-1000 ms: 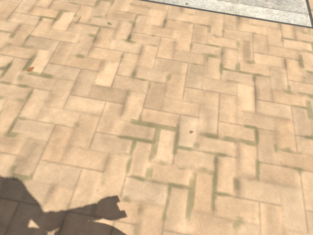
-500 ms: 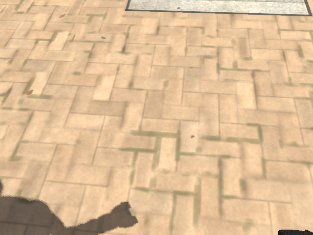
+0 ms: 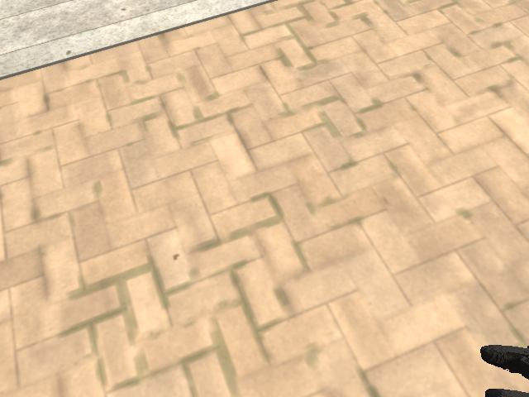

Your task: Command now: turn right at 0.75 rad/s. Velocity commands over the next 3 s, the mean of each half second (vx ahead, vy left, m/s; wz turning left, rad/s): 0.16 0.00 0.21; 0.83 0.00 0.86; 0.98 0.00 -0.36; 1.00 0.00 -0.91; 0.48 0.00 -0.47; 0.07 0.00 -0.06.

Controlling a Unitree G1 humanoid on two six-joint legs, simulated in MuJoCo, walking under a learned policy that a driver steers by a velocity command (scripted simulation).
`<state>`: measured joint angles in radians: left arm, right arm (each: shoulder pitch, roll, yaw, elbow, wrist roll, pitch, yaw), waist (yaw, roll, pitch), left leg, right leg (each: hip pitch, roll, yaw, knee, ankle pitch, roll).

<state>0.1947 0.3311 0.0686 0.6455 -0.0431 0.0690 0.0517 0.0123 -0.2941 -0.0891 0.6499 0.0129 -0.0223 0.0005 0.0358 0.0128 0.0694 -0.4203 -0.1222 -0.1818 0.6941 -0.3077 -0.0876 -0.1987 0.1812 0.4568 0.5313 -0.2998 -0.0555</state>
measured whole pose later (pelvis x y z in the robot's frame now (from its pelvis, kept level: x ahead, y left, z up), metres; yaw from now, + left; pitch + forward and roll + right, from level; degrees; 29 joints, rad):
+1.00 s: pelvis +0.32 +0.19 -0.03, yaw +38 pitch +0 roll +1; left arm 0.34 0.28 0.01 0.75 -0.03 -0.14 0.01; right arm 0.24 -0.30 -0.06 0.62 0.01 -0.06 0.04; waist 0.03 0.00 0.06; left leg -0.42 -0.14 0.07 0.70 -0.29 0.15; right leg -0.28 -0.05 0.08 1.37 -0.34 -0.04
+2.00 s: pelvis +1.11 +0.64 -0.01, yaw -4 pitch -1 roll +4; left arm 0.22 0.35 0.06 0.63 -0.05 -0.02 -0.01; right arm 0.36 -0.32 -0.08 0.72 0.00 -0.11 0.00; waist -0.06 -0.05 0.03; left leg -0.13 -0.03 0.07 0.41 -0.27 -0.01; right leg -0.63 -0.07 0.02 1.32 -0.30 -0.06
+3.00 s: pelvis +1.50 +0.64 -0.01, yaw -18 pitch -1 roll +0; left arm 0.22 0.23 0.03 0.88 0.01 0.02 0.03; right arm 0.18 -0.22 0.00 0.83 -0.01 -0.03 -0.02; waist 0.01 0.01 0.03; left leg -0.27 0.00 -0.01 0.54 -0.26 0.00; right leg -0.25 0.02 0.06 0.53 -0.27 0.01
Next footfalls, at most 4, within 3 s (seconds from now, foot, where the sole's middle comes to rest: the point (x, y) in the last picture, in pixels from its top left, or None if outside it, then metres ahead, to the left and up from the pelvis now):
0.08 left None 0.09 0.13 -0.78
0.40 right None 0.06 -0.10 -0.78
0.90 left None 0.37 0.27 -0.78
1.36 right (150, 252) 0.83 0.45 -0.78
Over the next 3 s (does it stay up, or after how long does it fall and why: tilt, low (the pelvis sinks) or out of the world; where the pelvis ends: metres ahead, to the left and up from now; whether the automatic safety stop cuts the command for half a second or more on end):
stays up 1.50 0.64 -0.01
